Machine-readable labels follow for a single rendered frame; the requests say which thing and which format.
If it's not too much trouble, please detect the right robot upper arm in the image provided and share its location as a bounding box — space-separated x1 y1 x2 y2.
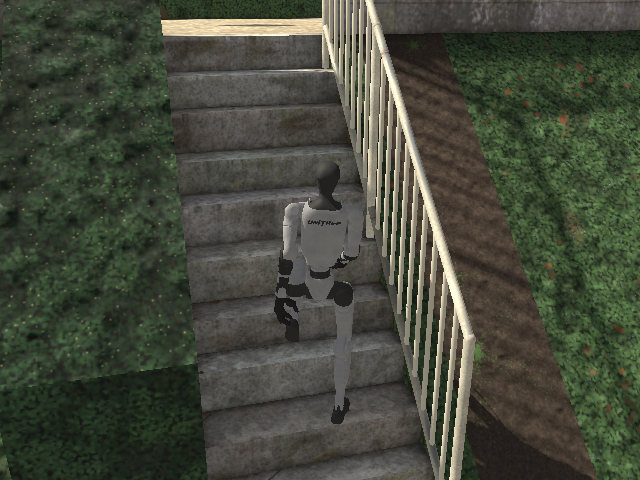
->
344 204 364 257

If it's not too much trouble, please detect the left robot forearm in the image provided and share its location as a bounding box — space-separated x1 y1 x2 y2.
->
275 245 293 298

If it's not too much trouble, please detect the right robot thigh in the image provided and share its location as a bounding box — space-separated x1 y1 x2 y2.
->
333 281 354 358

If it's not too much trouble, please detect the right robot forearm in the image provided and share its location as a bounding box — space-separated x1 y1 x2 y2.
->
339 245 360 264

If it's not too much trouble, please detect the robot right hand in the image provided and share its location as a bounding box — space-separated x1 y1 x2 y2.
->
329 258 347 269

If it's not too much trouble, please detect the left robot upper arm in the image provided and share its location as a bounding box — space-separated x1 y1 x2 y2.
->
283 202 304 260

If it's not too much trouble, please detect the robot left hand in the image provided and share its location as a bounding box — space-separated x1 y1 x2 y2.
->
274 296 299 326

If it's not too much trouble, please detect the left robot foot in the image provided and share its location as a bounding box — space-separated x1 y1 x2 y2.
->
285 318 299 342

